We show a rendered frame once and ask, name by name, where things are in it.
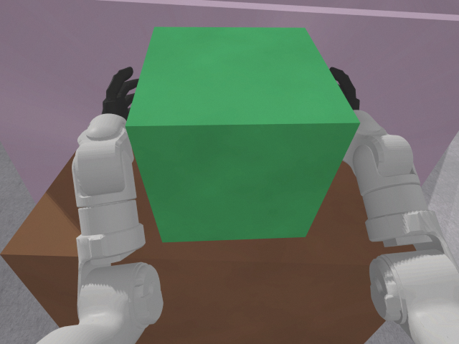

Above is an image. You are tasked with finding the right robot forearm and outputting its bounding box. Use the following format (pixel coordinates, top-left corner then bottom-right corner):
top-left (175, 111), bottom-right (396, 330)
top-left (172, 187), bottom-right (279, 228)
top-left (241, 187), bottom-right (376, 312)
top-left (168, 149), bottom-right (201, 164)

top-left (343, 110), bottom-right (459, 273)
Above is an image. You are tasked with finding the left robot forearm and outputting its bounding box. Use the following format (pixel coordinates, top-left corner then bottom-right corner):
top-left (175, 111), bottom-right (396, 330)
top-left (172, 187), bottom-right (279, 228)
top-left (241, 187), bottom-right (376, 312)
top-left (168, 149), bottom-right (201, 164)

top-left (72, 113), bottom-right (146, 321)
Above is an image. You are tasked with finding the right robot upper arm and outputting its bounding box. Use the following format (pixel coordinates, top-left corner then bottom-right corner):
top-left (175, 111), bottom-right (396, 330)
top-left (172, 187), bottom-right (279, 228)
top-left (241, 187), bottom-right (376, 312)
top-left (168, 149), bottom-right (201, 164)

top-left (369, 249), bottom-right (459, 344)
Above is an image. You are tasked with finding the left robot hand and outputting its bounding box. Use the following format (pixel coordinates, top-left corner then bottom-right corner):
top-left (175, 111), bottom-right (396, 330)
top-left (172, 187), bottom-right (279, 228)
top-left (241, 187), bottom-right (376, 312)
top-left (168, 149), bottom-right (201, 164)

top-left (102, 67), bottom-right (139, 121)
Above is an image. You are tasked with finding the right robot hand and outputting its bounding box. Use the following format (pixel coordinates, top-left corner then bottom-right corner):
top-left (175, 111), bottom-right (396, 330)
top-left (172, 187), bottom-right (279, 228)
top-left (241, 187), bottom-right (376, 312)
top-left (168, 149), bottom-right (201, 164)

top-left (330, 67), bottom-right (359, 110)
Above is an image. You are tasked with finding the pedestal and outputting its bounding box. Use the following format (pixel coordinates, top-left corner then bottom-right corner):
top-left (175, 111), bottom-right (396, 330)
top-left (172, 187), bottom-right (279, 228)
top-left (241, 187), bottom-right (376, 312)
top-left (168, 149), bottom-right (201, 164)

top-left (0, 149), bottom-right (416, 344)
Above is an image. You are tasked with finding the carton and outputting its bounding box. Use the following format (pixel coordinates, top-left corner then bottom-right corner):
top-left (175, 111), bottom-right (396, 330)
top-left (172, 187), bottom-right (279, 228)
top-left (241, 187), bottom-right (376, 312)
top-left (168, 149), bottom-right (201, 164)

top-left (126, 27), bottom-right (360, 242)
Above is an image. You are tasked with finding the left robot upper arm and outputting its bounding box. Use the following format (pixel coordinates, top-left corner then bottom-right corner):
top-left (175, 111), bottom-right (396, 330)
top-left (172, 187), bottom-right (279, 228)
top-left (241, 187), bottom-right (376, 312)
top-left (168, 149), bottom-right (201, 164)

top-left (36, 262), bottom-right (164, 344)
